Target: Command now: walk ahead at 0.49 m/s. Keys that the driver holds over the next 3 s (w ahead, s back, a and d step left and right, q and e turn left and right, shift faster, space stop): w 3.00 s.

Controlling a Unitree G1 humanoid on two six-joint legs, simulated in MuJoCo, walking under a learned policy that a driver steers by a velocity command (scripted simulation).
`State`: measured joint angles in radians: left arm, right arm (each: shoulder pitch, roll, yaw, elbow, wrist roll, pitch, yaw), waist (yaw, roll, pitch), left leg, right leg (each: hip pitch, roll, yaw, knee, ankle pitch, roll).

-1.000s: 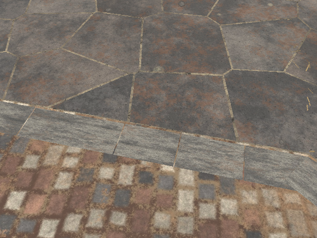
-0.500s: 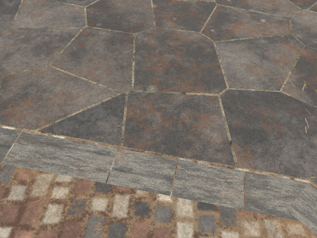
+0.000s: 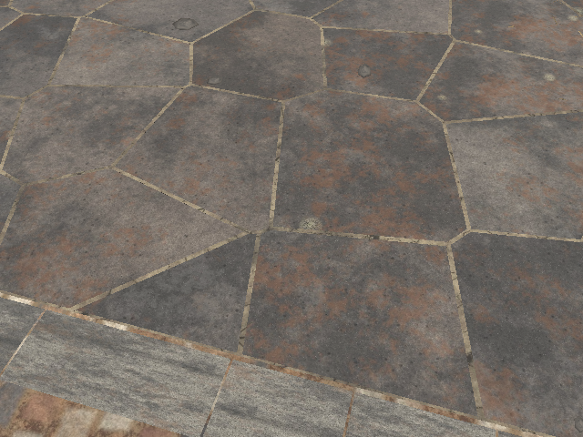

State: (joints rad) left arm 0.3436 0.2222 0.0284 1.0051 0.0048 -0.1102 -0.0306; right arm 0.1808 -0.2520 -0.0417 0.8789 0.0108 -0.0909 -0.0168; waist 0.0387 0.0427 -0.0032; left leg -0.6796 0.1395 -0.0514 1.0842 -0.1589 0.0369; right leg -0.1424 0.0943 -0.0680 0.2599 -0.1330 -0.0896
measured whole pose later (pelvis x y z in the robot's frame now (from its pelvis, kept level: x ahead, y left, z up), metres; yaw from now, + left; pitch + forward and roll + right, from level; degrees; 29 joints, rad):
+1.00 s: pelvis +0.56 +0.01 -0.01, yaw -1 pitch +1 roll +0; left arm 0.18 0.24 0.06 0.91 0.00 -0.10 -0.03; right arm 0.29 -0.26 -0.05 0.96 0.02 -0.10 0.00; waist 0.00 0.03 0.03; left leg -0.43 0.06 -0.03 1.19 -0.35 0.05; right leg -0.34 0.03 -0.07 0.46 -0.15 -0.07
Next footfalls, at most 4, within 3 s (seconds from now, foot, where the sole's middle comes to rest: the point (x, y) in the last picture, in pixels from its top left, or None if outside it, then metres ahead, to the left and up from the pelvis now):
0.28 left None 0.34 0.16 -0.78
0.86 right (349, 382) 0.66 -0.07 -0.78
1.42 left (263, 273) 0.97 0.16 -0.78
1.98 right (347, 197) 1.28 -0.09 -0.78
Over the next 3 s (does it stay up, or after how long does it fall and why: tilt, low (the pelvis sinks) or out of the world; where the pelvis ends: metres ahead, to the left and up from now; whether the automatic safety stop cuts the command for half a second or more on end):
stays up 1.67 0.04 0.00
